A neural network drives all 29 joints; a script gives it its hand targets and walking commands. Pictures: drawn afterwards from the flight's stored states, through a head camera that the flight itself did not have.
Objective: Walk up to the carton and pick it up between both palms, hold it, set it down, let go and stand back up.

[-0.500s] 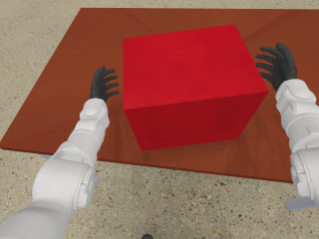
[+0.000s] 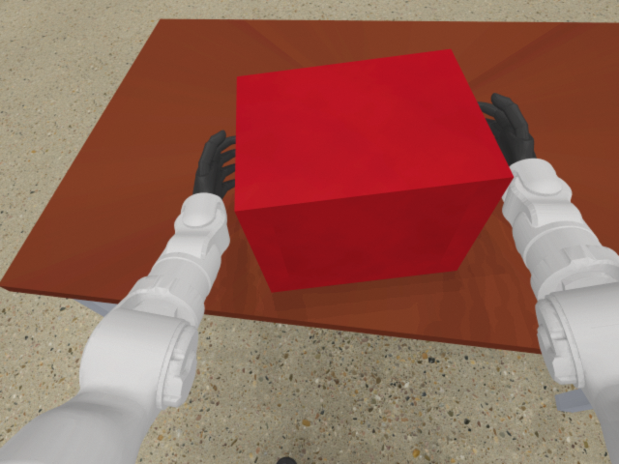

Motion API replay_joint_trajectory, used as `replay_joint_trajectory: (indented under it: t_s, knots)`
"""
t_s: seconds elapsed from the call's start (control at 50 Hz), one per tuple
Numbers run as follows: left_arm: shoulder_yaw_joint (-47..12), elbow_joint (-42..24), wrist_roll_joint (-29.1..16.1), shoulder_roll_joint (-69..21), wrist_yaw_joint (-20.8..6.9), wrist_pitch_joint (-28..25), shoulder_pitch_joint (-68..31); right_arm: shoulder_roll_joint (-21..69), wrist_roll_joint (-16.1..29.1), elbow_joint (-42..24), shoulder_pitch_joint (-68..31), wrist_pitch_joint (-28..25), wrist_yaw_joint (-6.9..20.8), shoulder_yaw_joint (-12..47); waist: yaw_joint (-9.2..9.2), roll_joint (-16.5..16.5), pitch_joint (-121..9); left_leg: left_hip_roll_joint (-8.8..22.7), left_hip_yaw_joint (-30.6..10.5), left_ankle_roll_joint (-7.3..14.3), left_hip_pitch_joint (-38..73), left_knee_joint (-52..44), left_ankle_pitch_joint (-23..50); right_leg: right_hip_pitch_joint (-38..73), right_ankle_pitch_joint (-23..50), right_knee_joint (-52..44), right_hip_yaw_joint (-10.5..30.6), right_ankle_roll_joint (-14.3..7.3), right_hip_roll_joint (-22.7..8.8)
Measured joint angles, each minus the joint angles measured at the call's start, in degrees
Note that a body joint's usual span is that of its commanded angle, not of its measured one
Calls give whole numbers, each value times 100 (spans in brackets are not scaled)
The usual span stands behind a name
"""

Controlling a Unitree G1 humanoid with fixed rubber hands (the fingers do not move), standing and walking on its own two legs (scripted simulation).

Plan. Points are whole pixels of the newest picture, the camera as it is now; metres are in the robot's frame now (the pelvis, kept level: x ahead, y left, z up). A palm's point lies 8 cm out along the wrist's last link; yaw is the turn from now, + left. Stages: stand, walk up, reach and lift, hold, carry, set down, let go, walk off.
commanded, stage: reach and lift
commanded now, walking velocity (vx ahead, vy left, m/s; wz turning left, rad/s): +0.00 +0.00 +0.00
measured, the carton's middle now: (354, 180) +0.51 +0.03 +0.03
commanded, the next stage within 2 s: none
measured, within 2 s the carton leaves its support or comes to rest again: leaves its support in 1.28 s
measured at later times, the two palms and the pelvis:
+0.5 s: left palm (209, 191) +0.44 +0.22 +0.06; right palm (506, 159) +0.52 -0.15 +0.09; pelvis +0.00 +0.00 +0.00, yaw +0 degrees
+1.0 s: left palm (193, 206) +0.42 +0.24 +0.06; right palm (493, 171) +0.49 -0.13 +0.09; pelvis +0.00 +0.01 +0.01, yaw +0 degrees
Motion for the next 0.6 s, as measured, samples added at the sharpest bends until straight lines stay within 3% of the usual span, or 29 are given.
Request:
replay_joint_trajectory:
  t_s: [0.38,0.5,0.6]
  knots:
    - [241,0,160,-73,152,-3,-12,51,-184,-16,1,60,-50,0,0,0,-11,-1,0,0,0,0,1,1,-4,0,0,0,-1]
    - [501,0,358,-124,152,-20,-11,74,-461,-26,1,18,-89,-69,0,0,10,-7,1,7,15,0,1,17,-4,0,0,6,-7]
    - [770,-1,622,-178,153,-80,-10,132,-921,-26,2,-30,-82,-466,0,0,120,-17,1,7,105,0,1,110,-8,0,0,8,-17]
